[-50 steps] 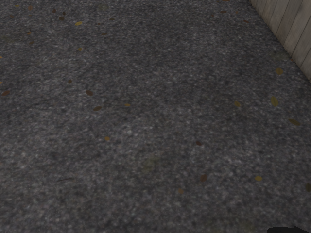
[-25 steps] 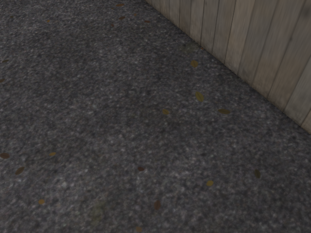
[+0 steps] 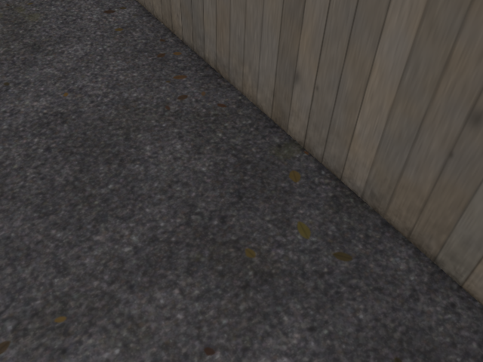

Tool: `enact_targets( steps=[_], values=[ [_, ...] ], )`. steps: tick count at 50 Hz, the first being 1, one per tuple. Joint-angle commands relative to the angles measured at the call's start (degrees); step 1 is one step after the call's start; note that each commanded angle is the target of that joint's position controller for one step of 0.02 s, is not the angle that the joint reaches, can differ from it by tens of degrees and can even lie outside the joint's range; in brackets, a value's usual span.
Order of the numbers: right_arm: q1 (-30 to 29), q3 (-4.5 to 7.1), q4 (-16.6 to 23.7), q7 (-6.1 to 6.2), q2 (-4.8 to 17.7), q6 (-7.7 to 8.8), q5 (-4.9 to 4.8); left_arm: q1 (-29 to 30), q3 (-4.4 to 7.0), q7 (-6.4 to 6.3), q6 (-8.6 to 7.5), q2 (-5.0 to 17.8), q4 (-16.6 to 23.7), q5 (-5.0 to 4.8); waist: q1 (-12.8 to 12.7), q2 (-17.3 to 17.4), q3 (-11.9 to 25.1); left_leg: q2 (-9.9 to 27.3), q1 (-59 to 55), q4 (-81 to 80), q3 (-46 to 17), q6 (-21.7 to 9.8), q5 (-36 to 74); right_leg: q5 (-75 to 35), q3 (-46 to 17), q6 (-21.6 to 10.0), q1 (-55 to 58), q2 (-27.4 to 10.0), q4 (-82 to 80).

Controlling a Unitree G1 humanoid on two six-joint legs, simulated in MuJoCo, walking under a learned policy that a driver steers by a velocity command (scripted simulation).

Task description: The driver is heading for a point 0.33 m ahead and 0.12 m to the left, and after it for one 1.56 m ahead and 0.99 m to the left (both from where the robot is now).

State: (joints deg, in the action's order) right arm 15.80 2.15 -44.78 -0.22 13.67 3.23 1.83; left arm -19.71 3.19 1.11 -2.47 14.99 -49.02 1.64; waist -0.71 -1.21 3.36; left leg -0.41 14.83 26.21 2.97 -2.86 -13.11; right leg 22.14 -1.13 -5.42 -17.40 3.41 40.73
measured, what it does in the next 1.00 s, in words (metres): walks ahead, turning left: right foot, then left foot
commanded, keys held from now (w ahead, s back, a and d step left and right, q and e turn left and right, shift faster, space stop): w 0.24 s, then w+q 0.02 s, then q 0.74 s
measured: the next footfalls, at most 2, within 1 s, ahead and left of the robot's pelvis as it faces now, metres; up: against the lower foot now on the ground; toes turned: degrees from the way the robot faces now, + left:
right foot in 0.38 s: +0.35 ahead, -0.10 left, +0.00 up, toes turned +0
left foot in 0.88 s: +0.30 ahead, +0.10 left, +0.00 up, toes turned +23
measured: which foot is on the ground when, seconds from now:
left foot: down 0.00-0.40, up 0.42-0.86, down 0.88-1.00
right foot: up 0.00-0.36, down 0.38-0.88, up 0.90-1.00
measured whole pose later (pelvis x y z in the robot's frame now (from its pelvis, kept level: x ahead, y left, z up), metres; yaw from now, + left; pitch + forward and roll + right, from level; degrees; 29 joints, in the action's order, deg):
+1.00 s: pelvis +0.27 +0.00 +0.00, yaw +23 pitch +1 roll -1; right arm 11.0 3.6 -42.1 -0.2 14.7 -2.5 0.8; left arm -11.4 3.6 -1.0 2.4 15.7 -46.0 1.2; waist -0.6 -2.3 -3.1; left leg -1.7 16.9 29.7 0.8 -3.9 -13.5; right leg 26.0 4.2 1.8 -26.3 -2.0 56.9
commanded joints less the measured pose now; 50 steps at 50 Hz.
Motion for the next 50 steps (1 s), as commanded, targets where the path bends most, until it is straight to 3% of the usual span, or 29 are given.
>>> enact_targets(
  steps=[1, 4, 7, 11, 13, 16, 17, 18, 19, 20, 21, 22, 23, 24, 25, 26, 29, 33, 39, 42, 43, 44, 45, 46, 47, 48, 50],
  values=[
    [6.7, 2.48, 0.6, -0.15, 8.9, 0.73, -0.72, 4.7, 0.98, 1.12, -1.64, 5.3, 5.4, 0.69, 1.3, 5.3, -8.4, 18.7, -14.8, -19.7, -29.0, -8.1, -23.7, -2.0, -2.1, 0.1, -27.1, -4.7, 14.3],
    [6.2, 1.79, -0.2, -0.27, 6.6, 1.80, -0.94, 5.7, 0.58, 1.85, -0.82, 4.0, 4.3, 1.13, 0.9, 6.7, -6.5, 12.6, -14.4, -19.8, -16.5, -6.1, -1.3, -10.2, 0.7, 2.5, -24.8, -6.4, 16.4],
    [10.1, 1.65, -2.5, -0.48, 5.9, 2.15, -1.53, 10.9, -0.04, 1.85, -0.23, 2.6, 5.9, 1.07, 1.8, 6.1, -6.2, 11.3, -15.7, -18.0, -10.9, -7.0, 17.3, -13.7, 2.9, 4.5, -26.3, -7.1, 14.4],
    [12.3, 1.69, -4.5, -0.25, 6.2, 2.06, -1.26, 19.6, -1.26, 1.98, -0.05, 0.8, 8.4, 0.46, 3.7, 7.2, -7.6, 9.8, -14.4, -17.5, -6.7, -6.7, 24.7, -18.3, 5.3, 5.1, -22.1, -6.4, 1.9],
    [13.6, 1.80, -5.5, -0.09, 6.9, 1.99, -1.15, 22.6, -1.44, 1.93, -0.09, 1.0, 9.3, 0.22, 4.5, 7.5, -8.3, 10.5, -14.4, -16.9, -7.0, -6.7, 26.2, -18.7, 6.1, 4.3, -18.6, -5.4, -3.4],
    [12.7, 1.76, -6.9, 0.43, 7.6, 1.53, -1.12, 19.3, -1.37, 0.92, -0.89, 1.4, 8.2, 0.28, 2.2, 7.2, -7.6, 11.1, -15.4, -9.6, -7.6, -5.3, 44.0, -18.0, 5.7, 2.3, -10.3, -2.7, -8.2],
    [11.7, 1.86, -6.9, 0.63, 8.1, 1.56, -1.27, 14.7, -0.99, 0.33, -1.40, 2.5, 6.6, 0.41, 0.3, 7.4, -5.3, 10.5, -16.1, -5.1, -8.1, -4.1, 49.9, -18.5, 5.3, 1.5, -5.0, -1.2, -10.2],
    [10.2, 1.92, -6.8, 0.68, 8.5, 1.51, -1.85, 7.4, -0.47, -0.33, -2.20, 3.8, 4.1, 0.79, -3.1, 6.2, -1.5, 8.4, -14.6, 2.9, -7.1, -2.7, 50.1, -24.1, 5.4, 0.3, 4.6, -0.7, -15.1],
    [9.5, 1.75, -5.7, 0.73, 7.9, 1.71, -2.58, 0.4, 0.39, -1.19, -3.07, 6.9, 2.3, 1.88, -5.7, 4.5, 3.8, 5.8, -6.4, 13.4, -6.5, -1.4, 37.4, -34.4, 1.1, -0.9, 18.4, -6.7, -14.4],
    [12.8, 0.86, -3.1, 0.94, 3.3, 1.59, -3.40, -6.1, 1.63, -1.84, -3.13, 13.0, 2.5, 3.08, -5.4, -7.5, 14.7, -0.4, 6.9, 32.9, -2.6, 0.1, -0.9, -62.9, -15.3, -5.0, 36.1, -26.3, -7.9],
    [18.1, 1.44, -4.4, 2.03, 4.2, 0.26, -4.68, -5.0, 2.24, -1.45, -2.00, 13.6, 3.2, 0.11, -4.0, -12.7, 24.2, -5.4, 11.9, 46.8, -5.4, 0.2, -24.3, -72.6, -25.9, -12.0, 38.6, -33.3, -10.3],
    [15.3, 2.40, -5.5, 2.37, 6.8, -0.90, -2.94, -0.7, 1.42, -1.45, -1.28, 9.3, 4.5, -1.13, -2.6, -4.4, 18.0, -1.6, 13.2, 48.5, -7.8, 0.0, -20.4, -65.2, -18.8, -10.4, 30.4, -29.0, -12.6],
    [11.5, 2.30, -4.8, 1.86, 5.6, -1.29, -2.22, 4.6, 0.13, -1.73, -1.21, 5.0, 5.1, -1.02, -1.0, -3.7, 9.3, 0.2, 14.9, 46.4, -6.6, 0.5, -16.7, -58.4, -12.8, -8.5, 22.5, -25.9, -15.7],
    [9.7, 2.33, -4.7, 1.39, 4.6, -1.85, -1.41, 7.0, -0.65, -2.12, -1.14, 2.6, 5.0, -0.84, 0.4, -3.4, 3.1, 1.9, 14.8, 43.7, -6.1, 1.2, -14.2, -53.6, -8.5, -6.5, 15.4, -23.1, -18.9],
    [8.9, 2.48, -4.6, 0.81, 4.2, -2.81, -0.48, 8.1, -0.89, -2.65, -1.09, 1.9, 4.8, -1.06, 1.5, -4.8, 0.1, 2.8, 13.3, 41.7, -5.6, 2.0, -12.3, -50.0, -5.1, -5.7, 10.1, -21.1, -21.4],
    [10.0, 2.52, -4.8, 0.35, 3.5, -3.77, -0.01, 8.1, -0.81, -2.85, -1.16, 2.3, 4.6, -0.89, 2.4, -5.3, -0.4, 2.3, 10.5, 41.9, -4.6, 2.5, -10.6, -49.5, -2.5, -5.3, 6.4, -20.3, -22.6],
    [9.4, 2.78, -3.8, -0.08, 2.9, -5.29, -0.32, 9.0, -0.27, -2.86, -1.82, 3.9, 4.8, -0.48, 4.1, -4.6, 0.8, 2.0, 9.7, 40.9, -3.5, 3.1, -7.6, -45.4, 1.7, -7.0, 2.8, -20.7, -24.6],
    [2.0, 2.39, -0.4, -1.08, 2.9, -6.62, 0.08, 9.3, -0.06, -3.11, -0.92, 4.1, 4.5, -0.23, 3.1, -5.9, -1.5, 3.9, 11.4, 30.3, -2.1, 3.3, -1.8, -28.8, 5.7, -6.6, 1.4, -20.0, -26.8],
    [-4.9, 2.13, 4.0, -1.99, 4.1, -7.02, -0.21, 6.2, 1.41, -2.43, 1.14, 7.6, 4.0, 0.11, 0.0, -5.5, -1.2, 2.8, 7.4, 18.4, 1.5, 2.1, -6.8, -19.3, 6.5, -6.3, 4.5, -23.2, -23.6],
    [-4.6, 2.22, 5.4, -1.96, 4.1, -6.28, -0.52, 6.3, 2.13, -2.30, 2.31, 9.1, 3.9, -0.29, 0.5, -4.7, -1.3, 1.5, 2.6, 8.3, 2.8, 0.5, -6.6, -16.5, 7.7, -3.4, 5.5, -23.4, -18.2],
    [-3.0, 2.35, 5.0, -1.72, 4.7, -5.53, -0.43, 5.0, 2.32, -2.27, 2.78, 8.9, 3.3, -0.11, 1.2, -1.9, -1.0, 1.0, -1.6, 1.9, 1.4, -0.3, -2.0, -14.5, 9.2, -0.6, 4.0, -22.0, -13.9],
    [-0.5, 3.21, 4.5, -0.98, 8.5, -4.57, 0.15, 2.5, 2.01, -1.95, 3.31, 6.8, 3.2, 0.22, 1.4, 8.1, -0.6, 7.3, -5.8, -7.4, -9.2, -1.9, 2.9, -8.3, 13.3, 3.4, 0.1, -17.4, -2.5],
    [-0.3, 5.26, 5.7, -0.44, 17.1, -4.34, -0.17, 4.7, 0.76, -1.92, 3.67, 2.4, 7.4, -0.70, 1.4, 22.5, -2.8, 22.1, -9.2, -10.4, -31.6, -10.3, 21.0, 13.4, 14.5, 8.1, -15.9, -5.5, 9.3],
    [4.9, 5.80, 4.1, -0.02, 16.1, -4.65, -0.62, 9.4, 1.13, -2.46, 4.67, 5.2, 7.7, 0.13, 5.5, 12.5, -1.7, 22.5, -9.5, -8.6, -29.2, -15.3, 25.8, 15.3, 5.0, 8.2, -17.7, -5.3, 19.1],
    [3.1, 5.01, 4.0, 0.41, 13.7, -4.92, -0.85, 9.1, 1.17, -2.29, 5.01, 4.6, 7.6, -0.56, 3.4, 9.7, -1.9, 19.4, -8.2, -7.9, -24.5, -15.0, 25.3, 11.2, 2.3, 8.1, -17.9, -5.6, 22.1],
    [-1.3, 4.34, 4.8, 0.63, 11.6, -5.32, -0.95, 8.5, 1.12, -2.17, 4.66, 4.2, 7.1, -1.17, 1.3, 7.9, -3.1, 15.5, -6.4, -8.4, -20.5, -12.7, 21.7, 5.9, 0.6, 7.6, -17.2, -6.3, 21.0],
    [-6.9, 3.50, 6.6, 0.81, 8.9, -5.46, -1.49, 7.0, 1.68, -2.13, 4.21, 5.9, 6.2, 0.19, -0.4, 8.5, -1.6, 11.2, -6.8, -7.7, -16.8, -10.5, 23.6, 0.4, 1.0, 7.3, -15.6, -5.4, 20.8]
  ],
)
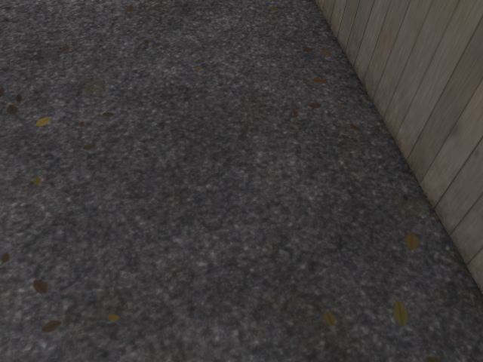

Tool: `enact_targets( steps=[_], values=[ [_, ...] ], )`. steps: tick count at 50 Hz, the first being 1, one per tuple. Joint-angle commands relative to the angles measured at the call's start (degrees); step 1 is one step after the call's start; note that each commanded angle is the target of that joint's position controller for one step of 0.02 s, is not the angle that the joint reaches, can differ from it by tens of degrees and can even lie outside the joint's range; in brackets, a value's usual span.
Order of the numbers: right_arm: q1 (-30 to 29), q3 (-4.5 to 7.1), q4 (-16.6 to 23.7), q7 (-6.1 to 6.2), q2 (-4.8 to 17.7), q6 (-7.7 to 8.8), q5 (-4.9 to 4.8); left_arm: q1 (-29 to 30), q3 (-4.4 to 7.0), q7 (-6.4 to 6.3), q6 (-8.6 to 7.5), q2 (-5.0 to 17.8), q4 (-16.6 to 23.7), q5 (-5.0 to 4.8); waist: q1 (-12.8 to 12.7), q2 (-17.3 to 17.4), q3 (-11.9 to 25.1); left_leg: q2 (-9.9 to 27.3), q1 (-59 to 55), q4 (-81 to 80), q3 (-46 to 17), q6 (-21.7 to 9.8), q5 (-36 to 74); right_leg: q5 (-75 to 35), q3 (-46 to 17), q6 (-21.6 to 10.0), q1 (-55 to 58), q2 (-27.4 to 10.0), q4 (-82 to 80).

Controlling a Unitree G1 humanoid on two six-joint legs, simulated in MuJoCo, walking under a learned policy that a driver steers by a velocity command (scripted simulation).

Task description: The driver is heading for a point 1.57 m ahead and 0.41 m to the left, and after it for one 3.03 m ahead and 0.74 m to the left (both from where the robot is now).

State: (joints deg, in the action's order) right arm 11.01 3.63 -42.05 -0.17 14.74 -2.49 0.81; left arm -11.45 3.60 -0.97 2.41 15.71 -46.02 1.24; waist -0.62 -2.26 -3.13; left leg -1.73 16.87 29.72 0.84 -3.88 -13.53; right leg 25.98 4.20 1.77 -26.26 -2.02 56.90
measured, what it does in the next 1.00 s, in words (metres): walks ahead, turning left: right foot, then left foot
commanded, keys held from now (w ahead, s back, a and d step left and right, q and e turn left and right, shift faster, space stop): q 0.48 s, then w+q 0.28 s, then w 0.24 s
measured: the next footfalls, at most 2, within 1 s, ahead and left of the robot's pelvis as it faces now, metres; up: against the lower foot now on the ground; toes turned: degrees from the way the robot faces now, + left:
right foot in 0.34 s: +0.07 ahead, -0.12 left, +0.00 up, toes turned +15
left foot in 0.80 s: +0.02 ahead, +0.11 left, +0.00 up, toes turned +31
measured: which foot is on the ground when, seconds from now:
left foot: down 0.00-0.34, up 0.36-0.78, down 0.80-1.00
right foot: up 0.00-0.32, down 0.34-0.80, up 0.82-1.00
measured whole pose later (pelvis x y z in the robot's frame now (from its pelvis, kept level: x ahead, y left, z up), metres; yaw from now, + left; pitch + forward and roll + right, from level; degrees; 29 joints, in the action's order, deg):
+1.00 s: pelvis +0.08 +0.07 +0.01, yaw +32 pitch +1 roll -1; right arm 19.0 1.2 -44.9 -1.3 14.3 2.1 0.8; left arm -16.0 3.1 3.1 -0.7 17.1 -45.2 2.3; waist -0.5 -2.8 -0.9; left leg -4.5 2.8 17.3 -0.3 -5.1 -15.0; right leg 14.1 2.5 -0.6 -30.6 -5.2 58.7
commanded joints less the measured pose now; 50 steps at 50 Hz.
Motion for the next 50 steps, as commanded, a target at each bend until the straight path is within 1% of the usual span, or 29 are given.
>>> enact_targets(
  steps=[1, 3, 8, 11, 14, 16, 17, 18, 19, 20, 21, 22, 23, 24, 25, 27, 30, 33, 36, 38, 39, 40, 41, 42, 43, 44, 45, 47, 50],
  values=[
    [-1.6, 1.87, 4.0, 0.52, 7.6, 0.41, -0.58, -1.8, 1.39, 0.06, -0.54, 5.2, 3.1, 0.76, -0.4, 8.4, 6.5, 12.2, -9.4, -10.6, -14.5, -9.7, 26.4, -3.9, -4.4, 0.2, -5.9, 0.6, 5.3],
    [0.3, 2.25, 3.7, 0.18, 8.8, 0.81, -0.57, -1.5, 1.15, 0.14, -0.19, 4.2, 3.7, 0.22, 0.1, 6.8, 7.3, 12.1, -10.4, -10.2, -15.5, -10.0, 26.0, -3.8, -5.0, 0.7, -5.6, 0.9, 2.9],
    [2.8, 2.95, 3.4, 0.02, 10.5, 0.50, 0.17, 1.8, 0.59, -0.32, 0.22, 3.6, 5.9, -0.11, 2.4, 9.1, 5.9, 12.0, -9.4, -10.3, -20.9, -10.7, 15.6, -2.6, -6.0, 0.6, -3.7, 1.8, -6.8],
    [2.1, 3.33, 3.7, -0.45, 11.3, 0.18, 0.49, 2.0, 0.39, -0.57, -0.27, 3.7, 6.9, -0.55, 2.5, 9.5, 6.1, 11.3, -7.0, -9.1, -23.7, -10.2, 15.5, -1.8, -5.9, -0.1, 0.8, 3.3, -11.9],
    [0.0, 3.53, 4.1, -0.89, 11.5, -0.07, 0.39, -0.4, 0.27, -0.91, -0.99, 4.0, 7.3, -1.12, 1.3, 10.0, 6.8, 10.2, -5.0, -7.5, -27.0, -8.4, 18.4, -2.1, -5.8, -1.4, 7.2, 4.9, -19.6],
    [-3.0, 3.32, 4.6, -0.76, 10.7, -0.21, -0.55, -5.1, 0.22, -1.47, -1.84, 3.8, 6.4, -0.87, -2.1, 8.6, 6.7, 6.7, 0.2, -4.5, -26.5, -4.0, 13.3, -10.3, -6.1, -2.5, 17.2, 4.5, -34.6],
    [-2.2, 2.55, 5.4, -0.54, 7.7, 0.04, -0.97, -6.1, 1.11, -2.07, -2.25, 8.2, 6.6, 0.06, -1.5, 0.9, 6.8, 2.1, 6.2, 2.1, -21.9, -0.2, 2.3, -7.0, -15.2, -4.7, 22.1, -5.5, -42.2],
    [0.7, 1.81, 6.1, -0.24, 4.2, 0.32, -1.13, -1.8, 2.13, -2.07, -2.02, 14.2, 8.5, 0.21, 0.9, -12.1, 5.5, -8.9, 16.4, 13.3, -8.6, 2.6, -15.7, -10.5, -31.2, -10.1, 24.0, -19.7, -46.5],
    [0.0, 3.05, 5.4, -0.11, 9.6, 0.10, 1.28, -1.7, 2.21, -1.57, -1.73, 13.0, 8.6, 0.78, -0.1, -9.7, 4.6, -5.2, 14.8, 25.3, -6.8, 3.4, -20.0, -18.4, -30.9, -15.4, 16.8, -22.5, -44.1],
    [0.6, 3.74, 4.4, -0.45, 10.7, -0.10, 1.15, 0.8, 0.91, -1.29, -1.84, 8.5, 9.4, 0.36, 1.7, -4.7, 3.4, -4.1, 12.9, 30.5, -8.2, 3.4, -16.9, -21.9, -25.7, -15.4, 14.6, -19.0, -43.1],
    [2.1, 3.78, 3.1, -0.89, 10.1, -0.49, 0.97, 3.9, 0.30, -1.10, -1.87, 6.2, 9.8, 0.01, 3.2, -3.0, 1.9, -3.5, 12.2, 34.1, -7.4, 3.9, -13.2, -23.9, -19.2, -13.5, 13.2, -14.9, -42.2],
    [3.5, 3.78, 2.5, -1.49, 9.7, -0.89, 0.73, 5.6, 0.10, -1.22, -1.89, 5.7, 10.4, 0.05, 3.9, -4.5, 2.5, -3.3, 12.8, 36.3, -6.4, 4.6, -10.4, -25.2, -14.7, -11.9, 14.9, -11.8, -41.4],
    [4.2, 3.58, 2.2, -2.07, 9.2, -1.16, 0.50, 5.5, 0.06, -1.49, -2.01, 5.6, 10.6, 0.08, 3.5, -6.2, 2.8, -3.1, 14.0, 36.9, -5.4, 5.6, -9.8, -29.5, -11.9, -11.8, 17.0, -10.5, -40.5],
    [3.5, 3.31, 2.2, -2.34, 8.8, -1.30, 0.25, 4.0, 0.15, -1.52, -2.05, 5.7, 10.4, 0.15, 2.4, -6.0, 3.1, -2.8, 14.6, 36.2, -4.4, 6.4, -9.4, -32.2, -10.1, -12.0, 18.9, -10.1, -39.7],
    [2.1, 3.07, 2.8, -2.61, 8.5, -1.38, 0.22, 1.0, 0.42, -1.40, -2.14, 6.1, 9.8, 0.31, 0.7, -5.9, 4.3, -2.2, 15.9, 34.6, -3.7, 6.7, -8.7, -26.1, -10.1, -12.2, 22.0, -10.6, -40.5],
    [-2.3, 2.67, 4.4, -3.42, 8.3, -1.63, 0.66, -3.3, 1.08, -1.17, -2.35, 7.4, 8.5, 0.25, -2.3, -6.8, 3.5, -0.6, 19.1, 30.0, -3.2, 6.9, -8.0, -9.6, -12.4, -12.6, 26.1, -12.5, -43.9],
    [-5.5, 2.21, 5.5, -4.45, 7.8, -1.60, 0.97, -5.5, 1.90, -0.72, -2.99, 9.1, 7.3, 0.48, -3.7, -6.5, 1.6, 0.9, 19.2, 23.3, -2.2, 6.6, -8.4, -0.1, -13.1, -12.5, 27.5, -14.7, -46.9],
    [-7.4, 1.38, 6.3, -5.03, 6.5, -0.90, 0.87, -5.7, 2.41, -0.01, -3.87, 10.0, 6.5, 0.77, -3.7, -6.2, 0.5, 2.0, 14.3, 15.9, 0.3, 4.8, -9.5, 1.3, -9.8, -11.8, 24.6, -15.3, -47.6],
    [-8.2, 0.88, 7.0, -5.20, 6.4, 0.00, 0.55, -5.5, 2.88, 0.67, -4.27, 11.1, 5.7, 0.86, -3.2, -6.4, -0.2, 1.6, 7.0, 8.8, 3.3, 2.2, -11.1, 0.7, -6.1, -11.1, 19.9, -15.3, -46.8],
    [-5.3, 0.66, 6.2, -4.90, 6.1, 0.76, 0.78, -4.5, 3.09, 1.02, -3.99, 11.7, 5.4, 0.25, -0.8, -5.3, 0.0, 0.6, -0.4, 2.3, 5.1, 0.4, -8.1, -1.0, -3.4, -10.3, 16.0, -15.0, -43.9],
    [-0.6, 0.52, 4.4, -4.51, 5.6, 1.39, 1.33, -3.6, 2.88, 1.11, -3.74, 11.1, 5.1, -0.35, 1.9, -3.3, 0.6, -0.9, -8.5, -2.7, 5.7, -0.5, -4.8, -2.1, -0.6, -9.4, 10.9, -13.6, -39.0],
    [7.4, 1.23, 1.2, -3.78, 7.3, 2.09, 1.78, -3.7, 2.01, 1.25, -3.70, 8.7, 5.1, -0.19, 4.9, 1.8, 3.6, -2.0, -19.4, -5.5, 3.7, -1.5, -6.5, -3.8, 3.3, -7.9, 4.6, -10.7, -29.3],
    [15.7, 2.25, -0.6, -2.73, 11.7, 2.94, 2.41, -2.8, 0.09, 1.69, -3.64, 3.0, 6.6, 0.72, 8.5, 16.7, 7.0, 11.8, -28.0, -14.6, -16.0, -3.6, -20.8, 2.6, 9.5, -5.1, -5.2, -5.4, -8.5],
    [16.0, 3.17, 0.9, -1.98, 18.1, 3.31, 0.77, 1.6, 0.08, 2.19, -3.74, 3.3, 10.5, 1.38, 8.4, 21.8, 3.3, 23.4, -28.1, -23.1, -42.3, -10.4, -29.3, 9.0, 3.7, -3.7, -22.5, 2.8, 2.2],
    [14.0, 2.36, 0.7, -1.38, 14.3, 3.21, 0.31, 2.4, 1.02, 2.64, -3.70, 7.7, 9.7, 1.77, 7.7, 11.6, -0.5, 23.3, -24.9, -21.0, -36.1, -11.8, -23.1, 4.3, -3.1, -4.2, -23.5, -2.2, 6.0],
    [10.6, 1.17, 1.1, -1.16, 11.4, 3.50, 0.37, 1.3, 1.13, 3.58, -4.22, 7.8, 8.4, 0.46, 5.0, 9.4, -1.8, 19.6, -22.0, -19.8, -29.4, -10.4, -14.4, -2.5, -4.0, -4.4, -21.0, -3.6, 5.2],
    [8.2, 0.55, 1.1, -1.01, 9.7, 3.96, 0.55, -0.9, 1.02, 4.00, -4.72, 7.6, 6.7, 0.01, 2.8, 7.8, -2.0, 15.9, -20.1, -20.0, -23.0, -8.4, -4.6, -7.1, -4.1, -4.0, -17.8, -4.5, 3.0],
    [6.0, -0.19, 1.2, -0.55, 8.5, 5.13, 0.26, -4.5, 0.96, 4.16, -4.20, 7.6, 3.9, 1.23, 0.8, 8.1, 0.4, 11.9, -19.4, -19.8, -15.3, -6.5, 11.6, -12.2, -2.6, -2.7, -13.1, -4.3, 2.8],
    [9.3, -0.19, -1.1, -0.73, 8.8, 6.16, -0.68, -3.0, 0.57, 4.23, -3.40, 6.1, 3.8, 1.18, 0.5, 6.6, 0.7, 10.9, -19.1, -19.2, -10.9, -7.0, 25.1, -15.3, -1.5, -1.4, -14.0, -3.5, 3.1]
  ],
)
